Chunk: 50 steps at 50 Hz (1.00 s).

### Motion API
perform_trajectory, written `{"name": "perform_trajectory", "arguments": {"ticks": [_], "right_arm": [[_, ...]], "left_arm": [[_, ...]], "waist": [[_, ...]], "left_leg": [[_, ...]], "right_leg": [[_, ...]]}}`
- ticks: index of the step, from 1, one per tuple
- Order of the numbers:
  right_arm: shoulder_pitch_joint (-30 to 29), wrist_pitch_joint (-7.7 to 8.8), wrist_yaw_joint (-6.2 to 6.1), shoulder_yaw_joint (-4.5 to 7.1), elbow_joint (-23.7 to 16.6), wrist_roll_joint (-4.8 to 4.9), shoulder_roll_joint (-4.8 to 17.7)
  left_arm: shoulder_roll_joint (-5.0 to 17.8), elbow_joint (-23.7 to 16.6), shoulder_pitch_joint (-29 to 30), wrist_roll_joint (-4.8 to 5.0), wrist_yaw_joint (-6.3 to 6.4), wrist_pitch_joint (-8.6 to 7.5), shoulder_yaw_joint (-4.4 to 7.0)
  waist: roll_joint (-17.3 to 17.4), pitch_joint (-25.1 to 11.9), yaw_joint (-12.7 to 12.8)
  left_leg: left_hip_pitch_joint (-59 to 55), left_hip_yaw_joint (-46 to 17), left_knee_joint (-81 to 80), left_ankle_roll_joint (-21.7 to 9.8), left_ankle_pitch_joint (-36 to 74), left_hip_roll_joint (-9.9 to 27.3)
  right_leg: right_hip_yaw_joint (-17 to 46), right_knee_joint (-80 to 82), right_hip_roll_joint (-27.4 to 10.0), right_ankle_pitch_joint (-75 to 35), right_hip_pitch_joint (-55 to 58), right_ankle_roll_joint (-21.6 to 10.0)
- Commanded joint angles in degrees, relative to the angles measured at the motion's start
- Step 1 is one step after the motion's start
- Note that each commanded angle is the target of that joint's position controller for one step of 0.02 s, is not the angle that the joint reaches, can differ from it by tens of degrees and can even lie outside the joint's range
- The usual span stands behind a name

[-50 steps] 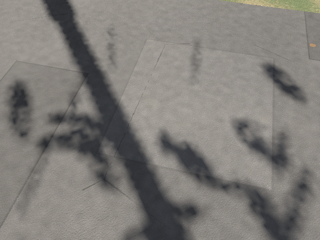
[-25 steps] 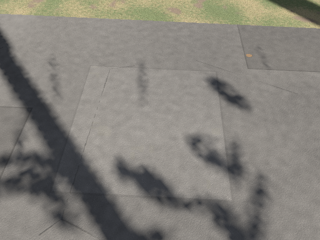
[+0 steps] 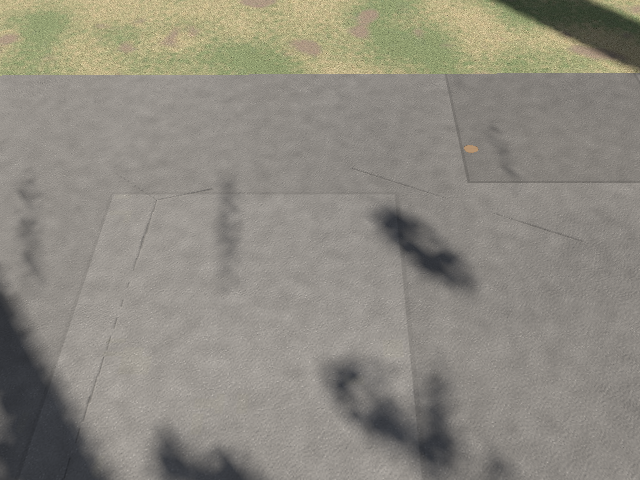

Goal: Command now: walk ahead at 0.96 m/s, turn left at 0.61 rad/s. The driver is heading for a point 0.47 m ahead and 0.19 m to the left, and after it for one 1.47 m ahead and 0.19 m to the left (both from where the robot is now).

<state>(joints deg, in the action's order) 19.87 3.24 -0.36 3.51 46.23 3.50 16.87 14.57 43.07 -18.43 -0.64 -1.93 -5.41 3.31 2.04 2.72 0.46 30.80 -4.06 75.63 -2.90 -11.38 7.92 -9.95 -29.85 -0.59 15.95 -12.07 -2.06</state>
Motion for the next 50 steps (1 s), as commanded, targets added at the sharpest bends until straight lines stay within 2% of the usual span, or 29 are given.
{"name": "perform_trajectory", "arguments": {"ticks": [1,4,8,11,13,14,15,16,17,18,19,20,21,24,27,30,33,35,37,38,40,41,42,43,44,45,46,47,50], "right_arm": [[2.69,-2.44,0.2,0.32,-2.5,-0.1,-0.68],[-2.0,-2.63,0.29,0.71,-3.88,-0.36,1.31],[-9.75,-1.12,2.82,0.05,-7.69,-0.95,1.56],[-10.43,-0.51,4.7,0.81,-9.76,-0.39,3.47],[-0.27,-2.27,4.29,2.63,-8.8,0.42,7.02],[12.05,-3.64,3.57,4.68,-6.03,0.07,11.29],[24.56,-4.39,2.31,6.44,-2.45,-0.18,14.39],[24.17,-4.35,1.98,5.63,0.3,-1.09,11.66],[12.59,-2.02,2.89,2.38,-3.97,-3.58,8.0],[9.62,-0.36,3.34,1.8,-7.29,-4.23,4.48],[8.37,1.06,3.75,2.16,-7.78,-3.67,4.49],[4.14,2.22,3.95,2.14,-8.75,-3.1,4.88],[-0.22,2.86,3.5,2.19,-9.73,-3.03,5.81],[-1.97,3.2,1.31,1.01,-9.03,-3.58,3.5],[3.73,3.39,-0.14,0.3,-6.14,-3.08,2.43],[7.87,3.62,-0.37,-0.31,-3.69,-2.82,2.82],[9.89,3.66,0.01,-0.46,-1.03,-3.67,3.62],[8.78,3.17,-0.03,-0.44,-0.1,-4.19,4.57],[6.67,2.5,-0.65,0.03,-0.27,-5.31,7.16],[5.51,2.02,-1.2,0.45,-0.67,-6.22,8.47],[-3.4,0.97,-1.84,1.41,-3.45,-7.57,10.97],[-8.7,1.59,-1.73,1.02,-5.71,-7.33,9.42],[1.37,3.54,-0.19,-1.97,-8.76,-4.36,-1.66],[-1.17,6.09,1.03,-2.22,-9.96,-2.11,4.37],[-7.15,7.16,1.41,-1.92,-11.77,-0.63,5.95],[-9.97,7.68,1.27,-2.26,-12.73,-1.79,5.26],[-10.69,7.64,0.9,-2.11,-12.4,-3.61,4.61],[-8.73,7.08,0.89,-2.0,-12.27,-4.31,4.4],[-10.13,5.45,0.22,-1.89,-13.51,-5.13,4.87]], "left_arm": [[2.33,-1.49,4.48,0.34,0.13,-2.02,0.98],[1.09,-0.79,5.58,-0.81,1.15,-1.88,0.62],[6.93,0.32,1.18,-0.61,3.01,-1.71,1.72],[12.39,0.08,0.88,-0.45,4.47,-0.15,2.74],[16.64,-1.1,3.84,1.01,5.06,1.17,3.92],[17.17,-2.63,8.41,1.63,4.5,1.29,4.12],[14.41,-3.82,13.51,2.54,3.17,0.55,3.4],[2.45,-5.86,19.33,2.21,1.59,-1.67,0.22],[-3.45,-10.01,6.86,2.62,0.79,-4.1,-1.78],[1.59,-12.02,7.62,2.81,0.18,-5.73,-1.94],[5.14,-13.13,11.77,3.52,0.12,-6.22,-0.91],[5.28,-12.65,11.75,2.66,0.59,-5.42,-0.64],[4.47,-11.3,9.31,1.9,0.9,-4.29,-0.79],[5.64,-8.53,7.33,1.27,2.21,-0.93,-0.33],[2.33,-11.67,17.29,0.54,2.93,0.01,-2.03],[1.68,-12.9,25.79,1.33,1.8,-0.9,-2.41],[2.4,-13.41,28.88,3.07,-0.51,-1.67,-1.79],[3.3,-13.34,27.87,3.53,-2.04,-2.34,-1.19],[5.49,-13.13,24.48,3.63,-2.88,-2.54,-0.07],[7.11,-12.51,20.39,3.85,-2.89,-2.09,0.67],[12.45,-5.98,-4.9,4.28,-1.67,0.13,3.14],[14.07,-2.39,-17.51,3.58,-0.56,1.41,3.42],[16.2,-2.63,-13.65,1.5,-0.89,0.41,3.32],[11.38,-3.91,-12.53,0.85,-0.32,0.45,3.21],[9.46,-4.56,-10.7,0.04,0.17,0.06,2.62],[8.63,-4.71,-6.96,0.3,-0.41,-0.4,2.27],[8.09,-5.44,-3.31,0.67,-0.61,-0.84,1.91],[8.25,-6.19,-0.7,0.54,-0.35,-0.81,1.8],[7.11,-5.58,0.26,2.55,0.51,-0.41,1.36]], "waist": [[-7.73,3.54,-2.32],[-5.95,7.74,-2.58],[-1.17,10.26,-0.71],[-2.94,5.32,-2.75],[-9.1,-1.41,-9.63],[-10.08,-6.36,-16.19],[-6.22,-9.75,-21.95],[16.49,0.77,-19.37],[24.09,-5.66,-3.29],[13.98,-11.7,-3.84],[0.71,-5.14,-2.21],[-10.08,-2.73,1.19],[-11.28,-0.75,3.62],[-8.34,2.0,3.19],[-2.47,3.93,-3.87],[-1.32,4.34,-9.55],[0.02,5.76,-11.03],[1.1,4.73,-9.29],[4.96,0.08,-5.36],[7.69,-3.15,-2.0],[8.54,-13.06,11.52],[-1.22,-16.23,17.29],[-27.29,-20.92,5.14],[-15.26,-25.58,8.9],[-8.16,-16.55,7.97],[2.69,-8.67,3.98],[5.48,-4.94,1.12],[3.63,-2.36,-1.73],[0.62,2.26,-3.26]], "left_leg": [[7.56,-2.37,1.58,-0.17,4.41,4.22],[10.76,0.04,-5.99,-0.77,13.36,0.79],[13.8,5.84,-20.38,-1.96,19.24,-0.89],[3.47,15.25,-28.77,-4.33,18.25,-6.93],[-10.13,17.04,-26.8,-5.72,11.03,-10.32],[-24.2,14.39,-25.91,-7.98,6.54,-10.54],[-40.21,8.86,-33.47,-11.08,9.92,-8.9],[-41.93,1.78,-39.57,-14.29,17.92,-8.49],[-44.61,-28.08,-44.61,-23.07,4.9,-3.03],[-44.71,-43.16,-56.67,-25.46,-16.69,3.5],[-36.92,-46.06,-63.72,-22.37,-24.08,4.52],[-28.96,-43.89,-63.74,-19.17,-27.16,3.99],[-21.62,-40.08,-62.76,-18.7,-23.85,2.98],[-10.79,-23.72,-63.54,-15.57,-11.56,-1.64],[-12.28,-10.9,-64.31,-12.89,0.84,-4.61],[-18.23,-4.85,-66.69,-8.86,4.5,-3.96],[-29.28,-0.5,-68.0,-5.42,12.52,-1.69],[-36.3,2.9,-65.92,-3.18,26.44,-0.45],[-42.11,5.58,-59.77,-1.19,52.83,0.64],[-44.22,6.25,-54.2,-0.57,67.36,1.57],[-36.6,7.76,-28.09,0.4,80.66,2.21],[-19.75,8.05,-3.52,0.88,49.21,-3.73],[12.64,-0.84,20.57,6.4,-19.9,-14.91],[18.23,-7.48,18.29,2.23,-14.54,-12.54],[19.41,-7.57,12.91,0.23,-10.66,-9.54],[16.07,-6.05,6.45,-0.76,-7.89,-7.9],[12.45,-6.03,1.28,-0.43,-6.81,-6.59],[9.23,-6.21,-1.54,0.57,-6.31,-5.66],[5.5,-2.63,-14.32,3.96,-4.98,-3.85]], "right_leg": [[8.76,21.62,-14.01,-4.21,-0.98,-1.97],[-1.36,23.93,-7.63,-11.94,-0.63,0.13],[-5.92,25.08,-10.83,-26.22,8.12,0.65],[-8.9,15.72,-11.23,-64.09,14.93,3.23],[-8.25,1.72,-13.47,-86.42,16.5,2.2],[-6.31,-11.85,-14.07,-87.94,11.42,0.77],[-4.73,-33.06,-9.96,-70.73,2.11,-0.09],[-2.21,-65.25,6.75,5.15,-16.89,1.16],[13.22,-74.73,9.21,18.7,-33.19,0.59],[20.09,-72.41,7.35,14.95,-35.82,-1.95],[19.59,-63.98,5.24,10.57,-35.95,-3.64],[20.06,-55.7,1.72,5.53,-32.35,-3.51],[20.14,-51.86,-0.36,2.77,-28.89,-1.9],[16.85,-41.58,-6.38,-2.82,-23.75,2.23],[13.07,-27.6,-8.26,-17.27,-27.61,3.98],[9.15,-12.12,-6.08,-30.17,-26.35,2.98],[8.02,-2.58,-2.92,-30.64,-28.64,0.65],[6.46,0.53,-0.33,-29.17,-28.48,-1.5],[2.99,-0.73,3.83,-24.48,-23.69,-3.63],[1.58,-2.83,5.68,-20.42,-19.84,-4.55],[4.52,-6.11,5.03,-17.18,3.56,-7.45],[12.95,-6.42,0.78,-15.32,22.18,-9.38],[48.41,-1.11,-12.61,3.89,43.84,-23.26],[61.78,11.33,-14.0,23.89,45.83,-22.25],[57.19,14.15,-13.06,22.26,37.43,-19.13],[52.75,16.19,-10.96,14.85,24.44,-17.45],[48.38,16.81,-8.25,8.1,15.34,-17.48],[44.76,18.05,-5.61,2.9,8.54,-18.01],[35.94,19.42,-1.0,-7.09,-4.07,-17.12]]}}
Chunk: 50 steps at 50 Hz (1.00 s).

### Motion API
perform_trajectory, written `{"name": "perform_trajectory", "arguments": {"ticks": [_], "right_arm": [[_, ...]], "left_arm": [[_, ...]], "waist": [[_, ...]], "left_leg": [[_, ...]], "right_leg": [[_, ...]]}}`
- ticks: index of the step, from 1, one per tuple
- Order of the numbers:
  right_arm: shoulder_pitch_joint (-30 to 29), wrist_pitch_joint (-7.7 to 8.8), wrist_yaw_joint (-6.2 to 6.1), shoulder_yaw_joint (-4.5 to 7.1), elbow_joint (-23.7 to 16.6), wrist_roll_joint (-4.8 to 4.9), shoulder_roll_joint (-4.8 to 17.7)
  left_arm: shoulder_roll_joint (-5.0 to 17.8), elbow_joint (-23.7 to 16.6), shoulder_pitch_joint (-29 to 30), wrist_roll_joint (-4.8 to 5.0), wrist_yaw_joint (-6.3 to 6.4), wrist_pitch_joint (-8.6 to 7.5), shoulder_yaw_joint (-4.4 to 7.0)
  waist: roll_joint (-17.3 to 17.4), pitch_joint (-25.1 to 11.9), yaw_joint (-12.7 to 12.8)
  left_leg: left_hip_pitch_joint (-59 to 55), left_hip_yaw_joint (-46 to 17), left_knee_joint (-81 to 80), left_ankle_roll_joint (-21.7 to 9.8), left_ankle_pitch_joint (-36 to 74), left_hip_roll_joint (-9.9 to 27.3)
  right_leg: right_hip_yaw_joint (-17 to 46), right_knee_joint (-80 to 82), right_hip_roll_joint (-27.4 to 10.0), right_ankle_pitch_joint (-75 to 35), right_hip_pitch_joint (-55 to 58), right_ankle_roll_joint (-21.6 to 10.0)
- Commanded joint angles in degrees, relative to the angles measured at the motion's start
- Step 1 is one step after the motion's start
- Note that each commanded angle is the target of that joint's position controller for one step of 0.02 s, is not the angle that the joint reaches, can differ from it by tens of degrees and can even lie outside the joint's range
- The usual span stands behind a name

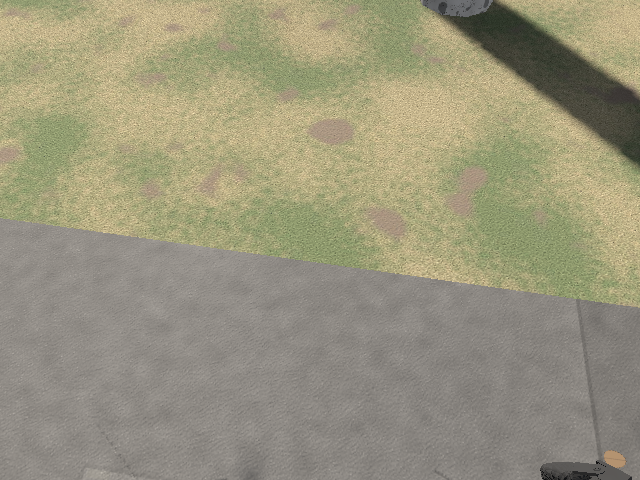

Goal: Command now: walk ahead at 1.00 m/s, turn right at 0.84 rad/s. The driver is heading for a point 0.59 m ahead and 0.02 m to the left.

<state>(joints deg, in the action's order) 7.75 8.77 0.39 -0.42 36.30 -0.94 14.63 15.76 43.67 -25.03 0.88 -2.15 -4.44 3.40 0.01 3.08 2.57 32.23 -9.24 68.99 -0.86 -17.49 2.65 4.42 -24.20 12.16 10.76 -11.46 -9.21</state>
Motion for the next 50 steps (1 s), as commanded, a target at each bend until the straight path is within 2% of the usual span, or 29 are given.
{"name": "perform_trajectory", "arguments": {"ticks": [1,4,7,9,11,12,13,14,15,16,17,18,19,21,23,26,29,32,33,34,35,37,38,39,41,43,45,48,50], "right_arm": [[-2.25,-0.1,-0.68,1.67,-5.56,-1.26,6.36],[-10.35,0.33,-0.25,0.55,-8.44,-1.17,2.42],[-13.79,0.51,-0.33,1.75,-9.74,0.75,4.42],[-15.2,0.73,-0.27,2.76,-10.52,1.55,6.32],[-6.29,0.98,-0.49,5.0,-9.31,2.26,10.04],[5.96,0.47,-0.97,5.86,-7.29,3.0,11.48],[21.7,-0.45,-1.66,6.34,-4.41,2.56,14.36],[23.23,-0.28,-0.04,6.82,-0.25,1.8,16.98],[22.81,-0.61,0.15,5.96,-0.63,1.73,9.92],[19.91,-1.28,-0.44,5.19,-0.46,1.06,6.31],[18.38,-1.55,0.05,5.17,0.95,0.13,7.17],[16.79,-1.31,0.5,4.92,1.65,-0.2,6.56],[14.41,-1.21,0.7,4.16,2.21,-0.89,4.8],[11.72,-0.96,1.35,3.0,3.18,0.52,1.95],[9.27,-0.75,0.87,3.46,3.79,1.61,5.02],[12.97,-0.77,-0.23,4.89,5.73,2.16,9.95],[16.04,-1.49,-0.73,4.94,8.46,2.46,10.31],[14.45,-3.44,-1.02,4.93,8.62,1.92,10.88],[14.5,-3.74,-1.16,4.45,7.31,1.17,9.85],[26.35,-4.13,-0.7,1.83,8.99,0.57,1.42],[33.75,-4.55,-0.07,1.35,12.43,1.81,2.99],[21.42,-5.62,-0.67,2.95,9.8,1.95,9.07],[16.75,-6.44,-1.61,3.41,9.07,1.5,9.38],[14.73,-7.4,-2.18,3.58,8.39,0.78,9.33],[17.0,-8.78,-2.74,2.63,8.93,0.84,5.03],[15.9,-8.94,-2.99,2.08,9.32,0.53,3.21],[14.6,-9.45,-2.73,2.23,9.84,0.5,3.47],[10.79,-10.12,-2.37,2.54,9.38,-0.97,4.0],[7.97,-10.11,-2.75,3.09,7.24,-1.62,8.23]], "left_arm": [[6.48,-5.86,6.52,1.33,1.3,-1.32,1.36],[7.12,-3.27,2.47,1.44,2.27,-0.75,1.66],[6.06,-0.09,-2.58,2.0,2.37,-0.72,1.33],[5.65,1.78,-4.27,1.46,2.68,-0.06,1.32],[8.12,2.33,-3.16,-0.05,2.57,0.79,1.91],[9.71,0.78,1.56,-1.64,2.17,1.18,1.97],[5.86,-1.69,4.29,-3.52,2.1,0.82,0.56],[-1.65,-1.03,-8.47,1.01,1.32,-0.3,-2.02],[3.4,-0.21,-5.04,2.87,1.82,-0.49,-1.74],[6.6,-2.53,5.9,2.55,1.61,-0.85,-1.22],[5.13,-4.7,12.89,1.43,1.49,-1.43,-1.65],[4.01,-5.82,16.18,0.1,1.37,-1.92,-1.63],[2.88,-6.1,15.8,0.41,0.97,-1.88,-1.66],[1.74,-5.45,13.04,0.54,1.01,-1.03,-1.93],[0.72,-6.72,14.84,-1.18,0.71,-1.36,-2.71],[-0.12,-7.43,20.64,-2.07,-0.8,-3.03,-3.5],[4.0,-8.63,24.26,-1.95,-0.86,-2.49,-2.01],[7.26,-4.77,12.83,-2.68,-0.35,-2.36,0.01],[10.15,-3.46,7.38,-3.14,0.26,-2.19,0.65],[11.08,-4.21,6.56,-5.0,0.67,-1.51,-0.23],[6.68,-3.3,4.22,-3.33,0.0,-1.0,-0.98],[4.27,-4.4,13.72,-0.76,-0.18,0.02,-1.3],[2.84,-4.51,17.12,-0.85,0.07,0.4,-1.9],[3.55,-4.02,17.73,-1.83,0.3,0.52,-1.75],[4.81,-3.31,20.32,-3.04,0.48,1.19,-1.17],[5.13,-2.38,20.14,-3.3,1.01,1.49,-0.81],[5.39,-1.34,19.88,-2.53,1.46,1.95,-0.6],[3.77,0.01,19.85,-1.9,1.6,2.71,-1.18],[2.69,1.79,15.59,-2.35,1.48,2.74,-1.57]], "waist": [[1.77,3.9,-4.08],[-2.05,2.98,1.04],[-4.58,1.67,3.99],[-5.32,1.44,3.83],[-7.45,-5.26,-2.29],[-8.94,-12.69,-9.79],[-2.75,-23.52,-15.15],[29.38,-32.68,-7.64],[19.43,-25.43,-10.39],[10.06,-14.86,-11.97],[-1.23,-6.74,-10.69],[-2.75,-3.11,-8.69],[-0.18,-0.31,-5.53],[1.85,-0.08,-1.78],[2.14,1.11,-0.5],[3.23,-2.12,-3.58],[5.06,-1.92,-3.41],[4.27,-8.05,3.53],[-0.45,-12.57,5.06],[-15.83,-22.13,-0.23],[-13.03,-32.29,0.15],[-3.21,-20.02,-0.64],[-0.11,-14.73,-1.68],[-1.05,-11.57,-2.48],[-4.96,-10.47,-5.54],[-5.3,-12.6,-5.39],[-5.19,-13.88,-5.29],[-4.67,-8.66,-5.6],[0.7,-3.52,-3.61]], "left_leg": [[2.28,4.7,-14.07,3.03,5.45,0.54],[-10.67,8.45,-31.56,3.91,26.44,-2.63],[-12.18,6.46,-39.67,3.5,32.28,-2.76],[-9.2,6.51,-43.45,1.87,27.72,-3.11],[-17.27,8.86,-42.29,-1.49,20.51,-5.17],[-29.67,7.03,-39.2,-4.27,18.25,-1.66],[-49.58,-3.53,-33.18,-6.87,9.79,7.04],[-67.22,-38.94,-45.0,-20.15,-9.82,22.1],[-64.07,-44.7,-51.17,-17.05,-27.35,19.25],[-55.61,-32.67,-51.45,-13.87,-20.96,16.13],[-45.0,-25.95,-53.01,-12.68,-9.97,13.22],[-38.58,-21.28,-53.99,-12.77,-3.03,11.2],[-32.77,-17.3,-55.24,-12.82,7.41,10.06],[-27.72,-9.94,-55.2,-12.22,30.83,8.98],[-21.19,-2.94,-56.42,-11.45,45.26,7.33],[-14.29,3.97,-58.68,-8.76,39.64,2.94],[-21.31,3.12,-56.59,-6.63,34.42,4.75],[-24.83,5.15,-39.16,-2.77,43.71,3.2],[-19.49,6.73,-25.55,-0.31,33.55,-0.22],[-4.52,7.39,1.09,3.99,-16.52,-7.57],[-2.94,-1.68,8.54,4.27,-22.65,-7.0],[0.53,1.81,4.82,4.98,-17.02,-1.31],[0.4,2.76,0.95,5.38,-14.57,0.08],[-3.95,3.5,-2.77,5.47,-12.43,0.82],[-11.62,5.1,-12.95,5.9,-11.22,1.09],[-17.06,6.22,-21.15,5.48,-6.11,0.59],[-22.03,6.37,-26.92,4.56,2.57,0.35],[-27.6,7.07,-36.14,1.81,8.34,-0.61],[-25.23,1.47,-44.0,-1.28,4.31,5.36]], "right_leg": [[19.06,14.28,-12.03,-5.78,-9.29,-9.43],[14.15,14.04,-9.41,-6.99,-17.1,-4.77],[16.72,11.95,-12.5,-5.07,-6.99,-3.03],[17.5,7.17,-14.71,-15.62,4.14,-1.83],[16.46,-5.06,-16.16,-42.23,11.3,0.04],[14.82,-17.84,-16.06,-47.87,8.2,1.44],[11.84,-37.95,-12.86,-34.12,-3.64,2.06],[7.31,-60.89,-3.33,15.52,-24.97,6.45],[7.69,-61.99,-9.03,14.19,-34.35,4.89],[5.96,-60.09,-11.56,11.84,-36.55,3.99],[3.97,-56.96,-12.52,10.92,-35.7,3.74],[3.91,-52.82,-13.92,9.61,-34.86,3.61],[3.72,-50.95,-15.16,9.46,-32.25,4.04],[2.16,-44.52,-16.3,10.46,-29.3,5.85],[-1.35,-32.44,-16.05,5.28,-26.13,7.99],[-4.92,-12.0,-11.57,-20.01,-8.6,8.34],[-2.45,-4.31,-10.36,-25.25,-6.82,6.42],[-3.21,-2.85,-9.26,-25.4,5.16,4.09],[1.58,-4.69,-15.94,-43.95,14.63,1.87],[20.86,-9.3,-34.07,-70.99,30.7,-10.31],[29.46,-8.33,-35.94,-68.16,33.8,-13.95],[20.35,-3.89,-29.81,-50.89,18.92,-9.93],[18.29,-0.67,-27.86,-40.95,10.44,-8.27],[16.08,1.74,-26.0,-39.84,1.81,-6.85],[11.76,4.77,-23.79,-35.19,-6.97,-5.99],[8.82,5.63,-22.61,-33.95,-9.02,-5.64],[8.03,7.03,-22.4,-20.54,-10.66,-4.74],[7.63,9.1,-18.79,12.61,-17.76,0.35],[5.2,5.89,-14.3,22.65,-19.75,5.82]]}}
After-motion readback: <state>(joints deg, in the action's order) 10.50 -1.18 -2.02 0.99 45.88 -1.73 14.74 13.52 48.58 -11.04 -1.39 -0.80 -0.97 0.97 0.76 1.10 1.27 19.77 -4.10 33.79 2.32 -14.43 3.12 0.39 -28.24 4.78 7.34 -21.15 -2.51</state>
